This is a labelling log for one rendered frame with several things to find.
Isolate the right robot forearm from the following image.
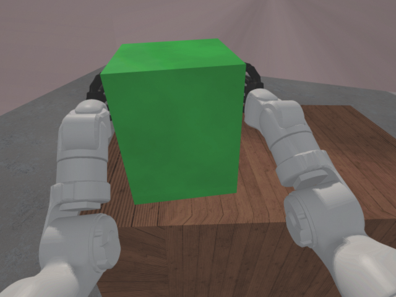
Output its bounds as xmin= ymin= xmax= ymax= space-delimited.
xmin=244 ymin=88 xmax=365 ymax=226

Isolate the left robot upper arm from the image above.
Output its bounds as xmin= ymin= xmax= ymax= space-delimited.
xmin=0 ymin=213 xmax=121 ymax=297

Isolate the robot right hand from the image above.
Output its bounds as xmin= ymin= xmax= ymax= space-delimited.
xmin=243 ymin=63 xmax=264 ymax=113

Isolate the right robot upper arm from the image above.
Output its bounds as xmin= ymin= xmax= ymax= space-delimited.
xmin=284 ymin=181 xmax=396 ymax=297

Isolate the carton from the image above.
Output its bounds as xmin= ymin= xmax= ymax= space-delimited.
xmin=100 ymin=38 xmax=246 ymax=205

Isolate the robot left hand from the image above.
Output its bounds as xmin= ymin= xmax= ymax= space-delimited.
xmin=86 ymin=73 xmax=112 ymax=121

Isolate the left robot forearm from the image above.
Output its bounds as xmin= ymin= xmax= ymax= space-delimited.
xmin=39 ymin=99 xmax=111 ymax=266

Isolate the pedestal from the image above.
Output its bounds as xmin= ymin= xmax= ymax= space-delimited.
xmin=80 ymin=105 xmax=396 ymax=297

